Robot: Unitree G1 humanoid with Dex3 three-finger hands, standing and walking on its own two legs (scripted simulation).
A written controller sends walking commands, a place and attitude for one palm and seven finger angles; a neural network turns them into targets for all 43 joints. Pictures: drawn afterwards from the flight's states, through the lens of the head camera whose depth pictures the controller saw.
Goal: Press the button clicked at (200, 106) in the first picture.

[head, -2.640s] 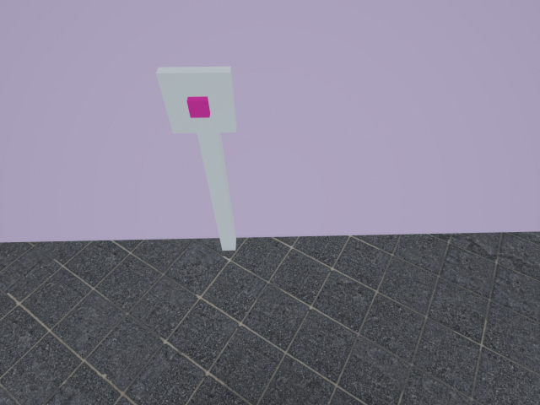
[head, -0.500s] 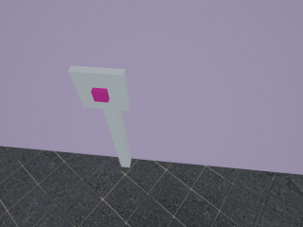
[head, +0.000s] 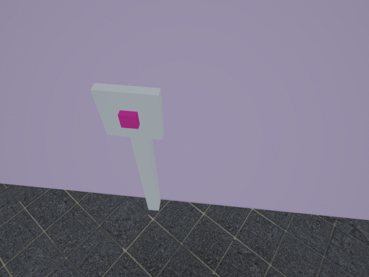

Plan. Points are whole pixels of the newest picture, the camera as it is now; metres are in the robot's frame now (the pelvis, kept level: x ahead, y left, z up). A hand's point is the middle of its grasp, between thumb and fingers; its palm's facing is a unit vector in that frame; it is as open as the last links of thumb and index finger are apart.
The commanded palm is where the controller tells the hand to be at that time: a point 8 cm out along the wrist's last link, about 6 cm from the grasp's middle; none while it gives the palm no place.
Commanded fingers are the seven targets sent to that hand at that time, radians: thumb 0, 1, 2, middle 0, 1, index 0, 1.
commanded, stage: come to a stop and stand still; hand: left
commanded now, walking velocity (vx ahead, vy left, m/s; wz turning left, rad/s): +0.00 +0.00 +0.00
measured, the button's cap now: (129, 118) +0.51 +0.19 +0.01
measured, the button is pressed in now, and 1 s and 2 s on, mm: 0 0 0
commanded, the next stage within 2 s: look again from close up in 1.22 s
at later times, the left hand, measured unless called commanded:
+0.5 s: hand out of the picture +0.03 +0.25 -0.14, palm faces -0.04 -0.94 -0.33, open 7.3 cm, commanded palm none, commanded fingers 0.00 0.90 0.90 -0.20 -0.30 -0.20 -0.30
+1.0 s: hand out of the picture +0.05 +0.21 -0.13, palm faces -0.07 -0.95 -0.31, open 7.3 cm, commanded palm none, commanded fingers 0.00 0.90 0.90 -0.20 -0.30 -0.20 -0.30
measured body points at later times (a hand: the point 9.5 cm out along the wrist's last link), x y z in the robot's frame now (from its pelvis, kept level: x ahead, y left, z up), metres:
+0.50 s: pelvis -0.03 +0.02 +0.02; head -0.04 +0.01 +0.47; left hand +0.03 +0.30 -0.11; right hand +0.01 -0.26 -0.12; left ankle +0.00 +0.10 -0.72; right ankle -0.01 -0.14 -0.72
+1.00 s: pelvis -0.02 -0.02 +0.03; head -0.02 -0.02 +0.48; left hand +0.06 +0.26 -0.11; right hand +0.04 -0.30 -0.12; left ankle +0.00 +0.10 -0.72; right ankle -0.01 -0.14 -0.72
